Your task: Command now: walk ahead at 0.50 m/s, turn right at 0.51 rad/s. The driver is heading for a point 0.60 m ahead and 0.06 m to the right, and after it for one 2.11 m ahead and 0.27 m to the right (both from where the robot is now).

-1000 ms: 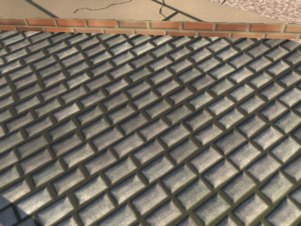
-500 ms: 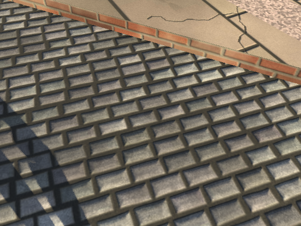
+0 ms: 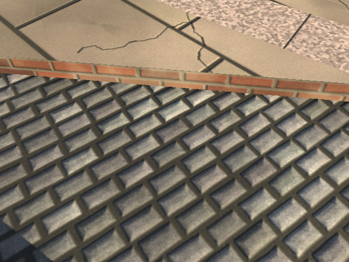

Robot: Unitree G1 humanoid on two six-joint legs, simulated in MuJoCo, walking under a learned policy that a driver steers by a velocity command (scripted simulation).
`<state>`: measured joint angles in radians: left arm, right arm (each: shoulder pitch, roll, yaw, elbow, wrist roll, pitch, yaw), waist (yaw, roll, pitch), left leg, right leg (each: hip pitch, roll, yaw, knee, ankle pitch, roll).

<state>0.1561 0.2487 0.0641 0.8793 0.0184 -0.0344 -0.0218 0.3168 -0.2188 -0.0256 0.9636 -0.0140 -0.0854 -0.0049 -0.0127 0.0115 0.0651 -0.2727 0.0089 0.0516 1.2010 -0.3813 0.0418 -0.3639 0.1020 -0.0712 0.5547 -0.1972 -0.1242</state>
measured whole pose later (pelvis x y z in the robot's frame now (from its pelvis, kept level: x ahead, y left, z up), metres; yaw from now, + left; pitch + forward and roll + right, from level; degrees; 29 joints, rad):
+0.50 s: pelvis +0.28 +0.03 +0.00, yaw -17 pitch +1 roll +0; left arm 0.38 0.31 0.08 0.88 0.01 -0.04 0.00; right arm 0.08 -0.26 -0.02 0.74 -0.04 -0.07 -0.01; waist 0.07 -0.02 0.05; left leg -0.41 -0.01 0.02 0.55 -0.16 0.03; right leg -0.23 0.12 0.13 1.00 -0.45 -0.09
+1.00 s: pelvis +0.50 -0.08 +0.01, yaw -22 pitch +1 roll +1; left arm 0.10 0.24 0.02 0.78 0.04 -0.06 -0.02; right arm 0.41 -0.24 -0.03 0.94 -0.01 -0.05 0.01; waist -0.05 0.01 0.04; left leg -0.22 0.02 0.04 0.96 -0.42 0.05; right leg -0.37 0.02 -0.08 0.55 -0.19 -0.08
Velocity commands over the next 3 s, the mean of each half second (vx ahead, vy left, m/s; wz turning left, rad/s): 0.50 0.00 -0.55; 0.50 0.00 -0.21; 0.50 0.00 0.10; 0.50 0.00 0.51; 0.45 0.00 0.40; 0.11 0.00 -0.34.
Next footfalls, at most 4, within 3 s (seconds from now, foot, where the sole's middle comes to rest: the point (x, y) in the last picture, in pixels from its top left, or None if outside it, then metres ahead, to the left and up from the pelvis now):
0.42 left None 0.42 0.10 -0.76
0.92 right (232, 232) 0.57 -0.19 -0.76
1.46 left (209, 158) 0.91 -0.13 -0.76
1.98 right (247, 117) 1.15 -0.34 -0.76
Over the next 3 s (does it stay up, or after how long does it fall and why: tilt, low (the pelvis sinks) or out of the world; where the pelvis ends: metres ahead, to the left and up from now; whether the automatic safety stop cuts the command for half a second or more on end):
stays up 1.35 -0.06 0.13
